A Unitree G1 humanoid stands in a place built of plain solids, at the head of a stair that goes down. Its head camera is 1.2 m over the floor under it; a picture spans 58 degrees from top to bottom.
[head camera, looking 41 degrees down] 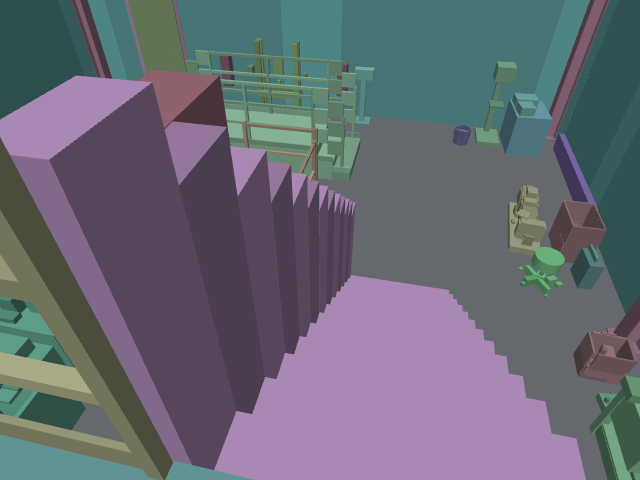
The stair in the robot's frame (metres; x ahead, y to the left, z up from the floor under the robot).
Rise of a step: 0.21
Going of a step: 0.27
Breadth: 1.24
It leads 12 degrees to the right of straight ahead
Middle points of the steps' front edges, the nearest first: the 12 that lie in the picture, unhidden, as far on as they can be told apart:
0.61 -0.30 -0.21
0.87 -0.36 -0.42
1.13 -0.41 -0.63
1.39 -0.47 -0.84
1.65 -0.53 -1.05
1.90 -0.58 -1.26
2.16 -0.64 -1.47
2.42 -0.69 -1.68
2.68 -0.75 -1.89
2.94 -0.81 -2.10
3.20 -0.86 -2.31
3.46 -0.92 -2.52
